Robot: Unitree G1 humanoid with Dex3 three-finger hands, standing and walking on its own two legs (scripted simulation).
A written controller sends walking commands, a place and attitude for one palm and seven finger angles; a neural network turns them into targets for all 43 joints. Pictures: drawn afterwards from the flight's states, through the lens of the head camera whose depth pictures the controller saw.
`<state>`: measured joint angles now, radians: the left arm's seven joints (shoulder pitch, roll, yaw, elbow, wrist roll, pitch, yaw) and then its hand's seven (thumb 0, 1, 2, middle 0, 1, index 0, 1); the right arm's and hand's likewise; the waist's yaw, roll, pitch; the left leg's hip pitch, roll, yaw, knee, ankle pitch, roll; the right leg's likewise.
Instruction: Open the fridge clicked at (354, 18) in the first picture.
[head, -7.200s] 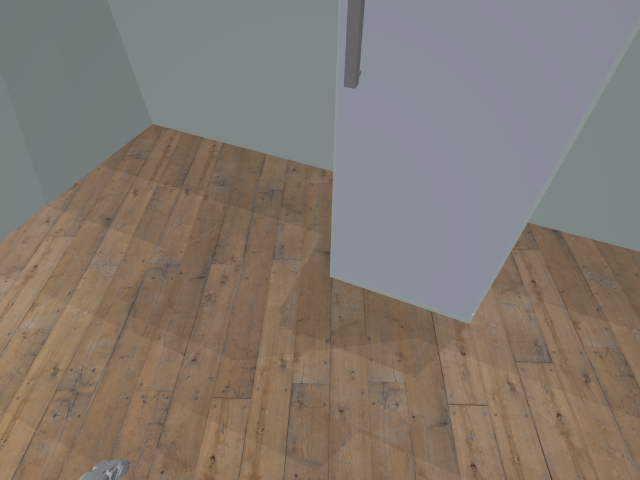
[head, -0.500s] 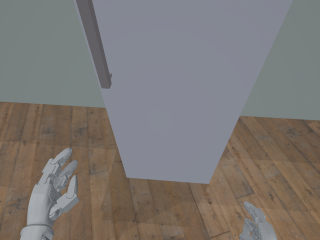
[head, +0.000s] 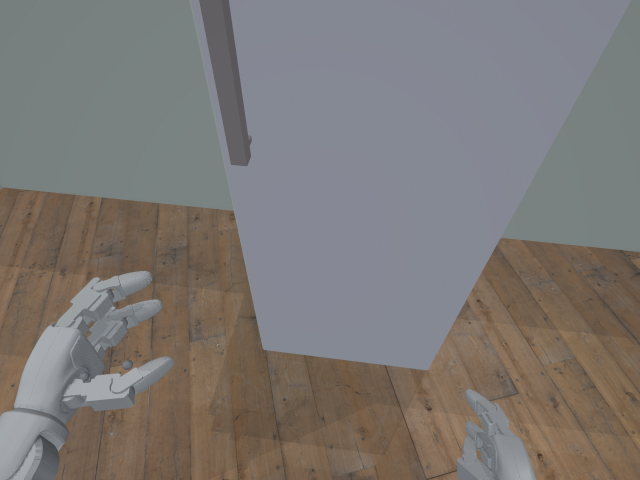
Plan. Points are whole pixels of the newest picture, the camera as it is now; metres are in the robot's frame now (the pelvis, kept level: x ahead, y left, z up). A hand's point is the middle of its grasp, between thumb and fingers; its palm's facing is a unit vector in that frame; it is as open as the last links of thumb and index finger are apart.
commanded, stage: raise the hand to about handle height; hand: left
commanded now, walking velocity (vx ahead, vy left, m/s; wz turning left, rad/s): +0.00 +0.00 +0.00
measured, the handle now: (226, 39) +0.55 +0.16 +0.28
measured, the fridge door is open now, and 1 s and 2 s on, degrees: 0 0 0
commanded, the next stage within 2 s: move the hooked fingers beside the handle in 1.36 s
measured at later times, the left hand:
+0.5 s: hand (67, 281) +0.25 +0.26 +0.18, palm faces +0.02 -1.00 -0.09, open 13.4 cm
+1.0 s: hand (36, 189) +0.29 +0.27 +0.26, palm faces +0.00 -0.99 -0.10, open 14.0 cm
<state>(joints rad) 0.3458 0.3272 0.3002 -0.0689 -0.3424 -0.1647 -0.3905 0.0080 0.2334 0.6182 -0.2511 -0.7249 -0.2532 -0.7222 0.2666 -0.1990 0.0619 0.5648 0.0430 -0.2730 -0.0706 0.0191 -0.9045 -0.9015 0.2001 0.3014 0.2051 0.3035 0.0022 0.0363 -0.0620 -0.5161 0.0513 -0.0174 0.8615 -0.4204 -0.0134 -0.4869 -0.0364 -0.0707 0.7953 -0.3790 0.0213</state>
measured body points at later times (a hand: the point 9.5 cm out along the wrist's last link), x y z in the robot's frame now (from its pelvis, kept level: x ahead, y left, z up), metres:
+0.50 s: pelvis +0.01 +0.00 +0.03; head -0.01 -0.01 +0.48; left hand +0.25 +0.31 +0.19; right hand +0.21 -0.23 -0.02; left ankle +0.01 +0.12 -0.70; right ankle +0.02 -0.14 -0.70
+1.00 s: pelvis +0.02 -0.01 +0.04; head -0.01 -0.04 +0.48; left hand +0.29 +0.32 +0.26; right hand +0.21 -0.24 -0.03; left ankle +0.01 +0.12 -0.70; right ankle +0.02 -0.14 -0.70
